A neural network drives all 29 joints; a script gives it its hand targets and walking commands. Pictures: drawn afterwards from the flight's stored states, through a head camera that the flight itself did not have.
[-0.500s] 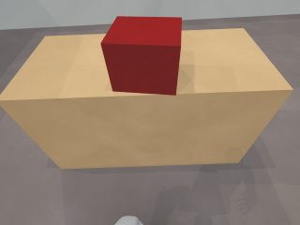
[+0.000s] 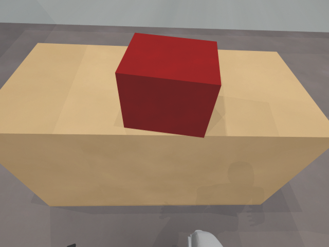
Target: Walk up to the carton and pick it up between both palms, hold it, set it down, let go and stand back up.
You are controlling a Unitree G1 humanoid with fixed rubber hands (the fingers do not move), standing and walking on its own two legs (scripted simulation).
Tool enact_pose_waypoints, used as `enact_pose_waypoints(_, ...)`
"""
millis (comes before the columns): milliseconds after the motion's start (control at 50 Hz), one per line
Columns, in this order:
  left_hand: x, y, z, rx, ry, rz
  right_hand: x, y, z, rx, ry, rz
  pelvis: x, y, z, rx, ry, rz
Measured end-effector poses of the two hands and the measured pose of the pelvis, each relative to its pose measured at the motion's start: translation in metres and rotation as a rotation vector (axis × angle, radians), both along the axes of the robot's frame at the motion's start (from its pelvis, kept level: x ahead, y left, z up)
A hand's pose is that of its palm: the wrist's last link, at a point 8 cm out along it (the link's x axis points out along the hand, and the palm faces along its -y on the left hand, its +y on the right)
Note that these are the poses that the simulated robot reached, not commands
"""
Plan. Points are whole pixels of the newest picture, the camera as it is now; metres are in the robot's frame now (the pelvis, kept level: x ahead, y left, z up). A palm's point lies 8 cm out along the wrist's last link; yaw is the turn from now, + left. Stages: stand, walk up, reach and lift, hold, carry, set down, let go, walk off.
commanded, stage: walk up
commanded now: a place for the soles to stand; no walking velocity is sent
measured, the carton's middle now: (169, 85) +0.60 -0.01 +0.05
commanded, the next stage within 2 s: none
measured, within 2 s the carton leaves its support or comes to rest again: neither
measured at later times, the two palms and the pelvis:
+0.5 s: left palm (85, 242) +0.16 +0.21 -0.11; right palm (264, 196) +0.27 -0.30 -0.11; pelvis +0.15 -0.06 -0.01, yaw +2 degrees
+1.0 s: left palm (93, 203) +0.25 +0.21 -0.10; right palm (264, 191) +0.29 -0.31 -0.11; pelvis +0.19 -0.05 +0.00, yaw +3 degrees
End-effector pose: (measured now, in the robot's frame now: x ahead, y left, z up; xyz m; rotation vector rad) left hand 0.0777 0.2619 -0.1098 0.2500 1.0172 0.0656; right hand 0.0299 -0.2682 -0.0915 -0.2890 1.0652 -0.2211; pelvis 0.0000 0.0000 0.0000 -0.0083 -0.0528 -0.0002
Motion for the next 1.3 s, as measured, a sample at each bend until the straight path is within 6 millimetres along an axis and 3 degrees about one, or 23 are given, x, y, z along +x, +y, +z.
enact_pose_waypoints(120, 0.072, -0.029, 0.013, 0.013, -0.06, -0.046, -0.001, -0.027, -0.015, 0.029, 0.099, -0.056, 0.043, -0.021, -0.002, 0.018, 0.015, 0.001)
enact_pose_waypoints(220, 0.114, -0.052, 0.009, 0.069, -0.123, -0.031, 0.03, -0.052, -0.042, 0.06, 0.164, -0.029, 0.082, -0.05, -0.02, 0.011, 0.014, 0.013)
enact_pose_waypoints(280, 0.11, -0.058, 0.009, 0.08, -0.087, 0.025, 0.072, -0.056, -0.043, 0.069, 0.157, 0.03, 0.1, -0.057, -0.017, 0.018, 0.006, 0.025)
enact_pose_waypoints(360, 0.091, -0.06, 0.011, 0.088, 0.022, 0.09, 0.143, -0.055, -0.032, 0.083, 0.064, 0.095, 0.123, -0.06, -0.007, 0.015, 0.004, 0.035)
enact_pose_waypoints(480, 0.077, -0.056, 0.0, 0.065, 0.132, 0.153, 0.231, -0.037, -0.018, 0.084, -0.057, 0.165, 0.149, -0.058, -0.006, 0.012, -0.002, 0.035)
enact_pose_waypoints(560, 0.09, -0.048, -0.019, 0.037, 0.146, 0.158, 0.27, -0.02, -0.019, 0.069, -0.114, 0.192, 0.163, -0.051, -0.018, 0.003, -0.006, 0.042)
enact_pose_waypoints(640, 0.113, -0.049, -0.023, 0.024, 0.12, 0.153, 0.29, -0.012, -0.012, 0.078, -0.147, 0.181, 0.168, -0.049, -0.017, 0.002, 0.002, 0.04)
enact_pose_waypoints(780, 0.143, -0.056, -0.007, 0.018, 0.029, 0.12, 0.3, -0.018, -0.007, 0.098, -0.164, 0.161, 0.174, -0.051, -0.01, -0.007, 0.019, 0.044)
enact_pose_waypoints(1000, 0.172, -0.054, 0.006, 0.031, -0.012, 0.08, 0.26, -0.038, -0.019, 0.082, -0.032, 0.105, 0.185, -0.054, -0.004, -0.005, 0.029, 0.047)
enact_pose_waypoints(1140, 0.181, -0.055, 0.005, 0.031, -0.011, 0.077, 0.245, -0.041, -0.022, 0.078, 0.016, 0.089, 0.189, -0.054, -0.004, -0.003, 0.031, 0.052)
enact_pose_waypoints(1300, 0.176, -0.055, 0.002, 0.026, 0.005, 0.093, 0.25, -0.037, -0.021, 0.082, 0.01, 0.098, 0.19, -0.053, -0.004, -0.003, 0.033, 0.058)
